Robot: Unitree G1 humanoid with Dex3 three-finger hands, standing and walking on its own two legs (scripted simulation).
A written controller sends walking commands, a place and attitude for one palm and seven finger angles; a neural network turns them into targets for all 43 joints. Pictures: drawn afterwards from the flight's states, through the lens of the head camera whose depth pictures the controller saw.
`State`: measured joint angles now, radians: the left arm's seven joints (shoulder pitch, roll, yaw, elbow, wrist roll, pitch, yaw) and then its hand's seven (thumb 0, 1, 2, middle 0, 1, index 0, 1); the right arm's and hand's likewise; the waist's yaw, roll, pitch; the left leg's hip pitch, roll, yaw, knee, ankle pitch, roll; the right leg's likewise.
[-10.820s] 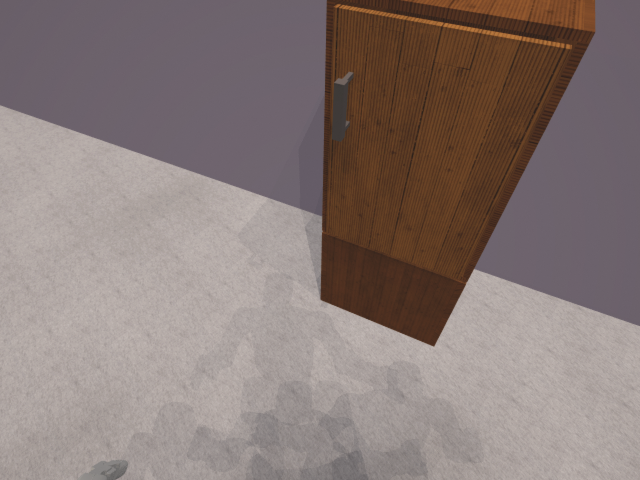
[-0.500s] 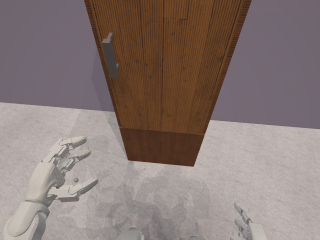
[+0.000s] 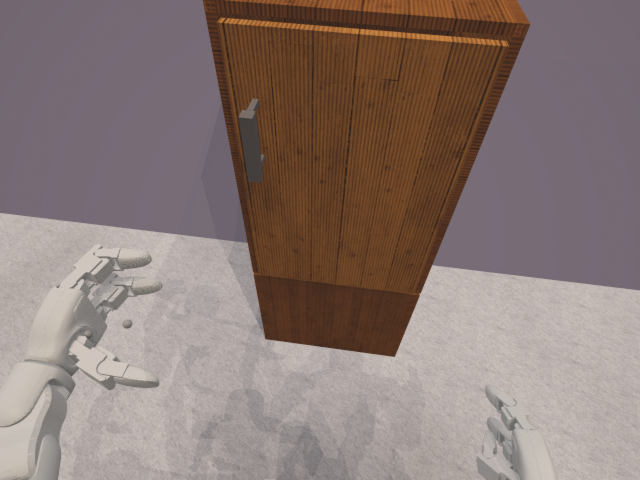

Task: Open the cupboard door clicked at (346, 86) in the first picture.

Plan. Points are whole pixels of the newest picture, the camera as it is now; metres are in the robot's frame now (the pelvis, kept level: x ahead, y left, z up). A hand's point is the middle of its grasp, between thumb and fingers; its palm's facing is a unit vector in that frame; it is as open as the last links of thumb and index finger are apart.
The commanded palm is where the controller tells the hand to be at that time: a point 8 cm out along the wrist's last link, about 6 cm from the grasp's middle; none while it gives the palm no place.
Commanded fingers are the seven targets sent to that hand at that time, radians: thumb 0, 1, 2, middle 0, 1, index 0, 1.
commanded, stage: raise the hand with hooked fingers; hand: left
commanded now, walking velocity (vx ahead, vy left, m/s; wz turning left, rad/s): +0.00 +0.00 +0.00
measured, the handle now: (254, 141) +0.59 +0.16 +0.09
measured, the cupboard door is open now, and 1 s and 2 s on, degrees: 0 0 0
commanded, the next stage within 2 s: move the hooked fingers beside the handle in 0.82 s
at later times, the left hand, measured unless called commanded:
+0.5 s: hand (107, 276) +0.30 +0.27 +0.12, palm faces -0.05 -1.00 -0.04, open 14.0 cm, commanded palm +0.27 +0.31 +0.12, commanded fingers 0.00 -0.50 0.30 -0.30 -1.20 -0.30 -1.20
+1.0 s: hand (117, 276) +0.30 +0.26 +0.12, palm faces -0.03 -1.00 -0.03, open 14.0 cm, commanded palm +0.29 +0.30 +0.12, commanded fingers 0.00 -0.50 0.30 -0.30 -1.20 -0.30 -1.20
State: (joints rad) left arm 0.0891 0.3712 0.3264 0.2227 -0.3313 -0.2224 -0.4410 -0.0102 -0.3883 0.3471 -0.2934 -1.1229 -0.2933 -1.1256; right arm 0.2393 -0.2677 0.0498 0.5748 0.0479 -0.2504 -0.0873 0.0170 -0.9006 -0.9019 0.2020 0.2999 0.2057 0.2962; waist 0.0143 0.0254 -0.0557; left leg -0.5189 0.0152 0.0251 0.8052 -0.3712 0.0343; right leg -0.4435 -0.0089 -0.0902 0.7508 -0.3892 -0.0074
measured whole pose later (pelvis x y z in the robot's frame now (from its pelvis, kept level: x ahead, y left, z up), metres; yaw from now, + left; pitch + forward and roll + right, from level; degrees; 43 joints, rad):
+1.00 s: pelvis +0.01 -0.01 +0.01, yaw -1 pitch +4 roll -1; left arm -0.12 0.45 0.43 0.44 -0.35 -0.15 -0.56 -0.02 -0.50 0.30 -0.30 -1.20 -0.30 -1.20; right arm 0.27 -0.28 0.06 0.59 0.06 -0.21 -0.10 0.02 -0.90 -0.90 0.20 0.30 0.21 0.30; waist 0.02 0.03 -0.04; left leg -0.43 0.02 0.03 0.70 -0.33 0.02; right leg -0.37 0.00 -0.08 0.66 -0.35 -0.02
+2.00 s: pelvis +0.01 +0.00 +0.00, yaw -2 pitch +13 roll -2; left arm -0.77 0.59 0.43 1.11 -0.18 -0.29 -0.48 -0.02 -0.50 0.30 -0.30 -1.20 -0.30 -1.20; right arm 0.37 -0.30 0.05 0.63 0.04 -0.03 -0.06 0.01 -0.90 -0.90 0.20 0.30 0.21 0.30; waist -0.11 0.01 -0.06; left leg -0.66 0.04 0.05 0.80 -0.37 0.03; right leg -0.60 0.01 -0.06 0.76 -0.37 -0.01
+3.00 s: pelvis +0.03 +0.00 -0.01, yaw -4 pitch +20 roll -4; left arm -0.96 0.70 0.46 1.22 -0.10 -0.28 -0.42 -0.02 -0.50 0.30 -0.30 -1.20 -0.30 -1.20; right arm 0.44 -0.29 0.05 0.62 0.01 0.09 -0.03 0.01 -0.90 -0.90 0.20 0.30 0.21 0.30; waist -0.18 0.02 -0.08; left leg -0.80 0.06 0.04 0.88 -0.42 0.03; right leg -0.72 0.04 -0.06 0.78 -0.40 -0.01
